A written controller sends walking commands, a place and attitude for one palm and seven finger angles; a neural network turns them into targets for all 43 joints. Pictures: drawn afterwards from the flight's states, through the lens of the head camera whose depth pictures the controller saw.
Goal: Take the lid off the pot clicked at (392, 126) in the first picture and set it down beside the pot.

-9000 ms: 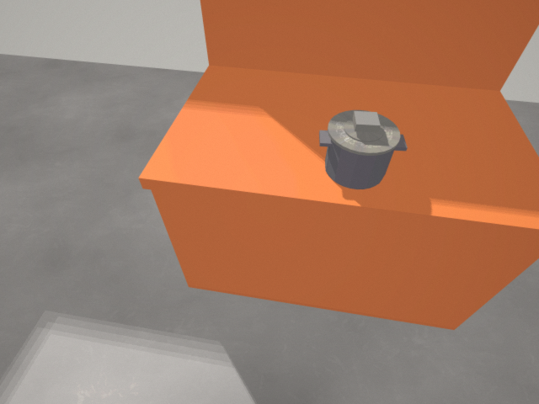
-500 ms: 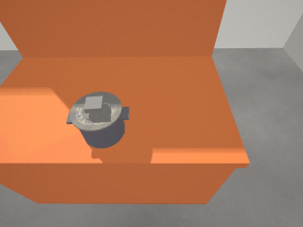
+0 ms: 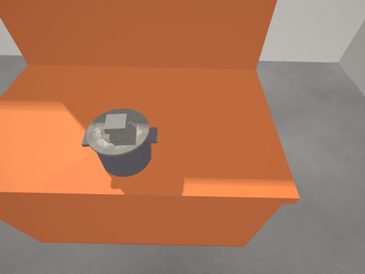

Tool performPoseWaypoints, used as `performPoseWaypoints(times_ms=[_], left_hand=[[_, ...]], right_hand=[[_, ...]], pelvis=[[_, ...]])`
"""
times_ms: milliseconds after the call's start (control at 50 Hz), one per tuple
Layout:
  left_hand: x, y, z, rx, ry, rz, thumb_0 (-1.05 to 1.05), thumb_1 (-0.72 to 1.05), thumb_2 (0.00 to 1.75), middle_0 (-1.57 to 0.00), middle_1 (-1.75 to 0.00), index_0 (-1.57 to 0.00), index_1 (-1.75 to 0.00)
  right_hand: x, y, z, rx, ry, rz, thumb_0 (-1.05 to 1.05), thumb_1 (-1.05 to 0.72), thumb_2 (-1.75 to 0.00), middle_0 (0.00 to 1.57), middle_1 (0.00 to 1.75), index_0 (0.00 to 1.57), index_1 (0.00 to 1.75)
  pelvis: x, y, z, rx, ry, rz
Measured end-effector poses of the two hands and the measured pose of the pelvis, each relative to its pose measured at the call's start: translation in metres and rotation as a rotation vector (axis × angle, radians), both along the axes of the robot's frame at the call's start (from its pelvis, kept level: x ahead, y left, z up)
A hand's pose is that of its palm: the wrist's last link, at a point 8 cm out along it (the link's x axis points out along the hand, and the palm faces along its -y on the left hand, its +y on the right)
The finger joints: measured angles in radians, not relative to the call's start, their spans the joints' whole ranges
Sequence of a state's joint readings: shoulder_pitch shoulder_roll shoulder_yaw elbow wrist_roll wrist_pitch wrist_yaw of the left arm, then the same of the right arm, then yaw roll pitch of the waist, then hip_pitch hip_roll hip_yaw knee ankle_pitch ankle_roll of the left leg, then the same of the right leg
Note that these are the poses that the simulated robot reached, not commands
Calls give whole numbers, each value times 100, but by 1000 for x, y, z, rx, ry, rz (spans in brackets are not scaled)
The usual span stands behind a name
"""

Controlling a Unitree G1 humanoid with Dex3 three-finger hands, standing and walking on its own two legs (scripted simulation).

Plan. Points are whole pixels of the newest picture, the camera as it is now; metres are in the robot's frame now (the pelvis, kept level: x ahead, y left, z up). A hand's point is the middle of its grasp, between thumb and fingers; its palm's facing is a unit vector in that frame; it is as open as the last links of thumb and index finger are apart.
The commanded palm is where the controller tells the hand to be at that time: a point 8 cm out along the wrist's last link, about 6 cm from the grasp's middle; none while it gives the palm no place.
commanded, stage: look again from close up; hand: left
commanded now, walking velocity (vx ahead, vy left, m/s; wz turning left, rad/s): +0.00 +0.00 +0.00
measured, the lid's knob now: (116, 123) +0.46 +0.21 +0.04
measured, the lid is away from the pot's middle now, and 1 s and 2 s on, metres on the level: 0.00 0.00 0.00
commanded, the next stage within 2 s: shuffle to correct the standing spot in 0.34 s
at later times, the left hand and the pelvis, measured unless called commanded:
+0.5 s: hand out of the picture -0.01 +0.17 -0.18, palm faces +0.01 -0.99 -0.17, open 7.4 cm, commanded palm none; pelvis -0.01 +0.01 +0.00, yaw +0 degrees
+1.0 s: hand out of the picture +0.01 +0.22 -0.18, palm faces +0.00 -0.98 -0.20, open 7.4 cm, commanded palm none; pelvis +0.01 +0.04 +0.00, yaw -1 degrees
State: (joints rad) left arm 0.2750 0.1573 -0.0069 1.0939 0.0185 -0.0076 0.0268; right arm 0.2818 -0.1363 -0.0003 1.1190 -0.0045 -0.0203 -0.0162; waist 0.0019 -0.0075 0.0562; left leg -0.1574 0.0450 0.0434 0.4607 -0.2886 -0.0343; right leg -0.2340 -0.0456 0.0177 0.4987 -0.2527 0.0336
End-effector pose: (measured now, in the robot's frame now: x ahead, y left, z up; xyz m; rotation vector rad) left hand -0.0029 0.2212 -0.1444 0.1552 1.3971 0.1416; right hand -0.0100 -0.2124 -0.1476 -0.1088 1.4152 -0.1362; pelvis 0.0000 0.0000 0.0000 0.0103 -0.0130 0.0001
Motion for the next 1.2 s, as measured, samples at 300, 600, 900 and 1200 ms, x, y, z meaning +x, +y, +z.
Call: performPoseWaypoints(times_ms=[300, 600, 900, 1200], left_hand=[[-9, 2, -4, -18, 9, 7, 0, 91, 90, -20, -30, -19, -30], [-17, 7, -6, -21, 20, 18, 0, 90, 90, -20, -30, -20, -30], [-1, 54, -7, 33, 9, 11, 0, 90, 90, -20, -30, -19, -30], [5, 29, -10, -34, 22, -16, 1, 91, 90, -20, -30, -19, -30]], right_hand=[[-12, 13, 2, 5, 17, -12, 1, -91, -90, 20, 30, 20, 30], [-15, 21, -1, 6, 29, -10, 1, -91, -90, 20, 30, 20, 30], [6, 35, 0, -27, -19, 1, 1, -91, -90, 20, 30, 20, 30], [2, 37, 8, -35, -1, -38, 2, -93, -90, 20, 30, 20, 30]], pelvis=[[-4, 6, 0, -3, -2, 1], [-6, 15, -2, -3, 4, -3], [1, 42, -7, 2, 14, -16], [8, 37, 0, -2, 0, -21]])
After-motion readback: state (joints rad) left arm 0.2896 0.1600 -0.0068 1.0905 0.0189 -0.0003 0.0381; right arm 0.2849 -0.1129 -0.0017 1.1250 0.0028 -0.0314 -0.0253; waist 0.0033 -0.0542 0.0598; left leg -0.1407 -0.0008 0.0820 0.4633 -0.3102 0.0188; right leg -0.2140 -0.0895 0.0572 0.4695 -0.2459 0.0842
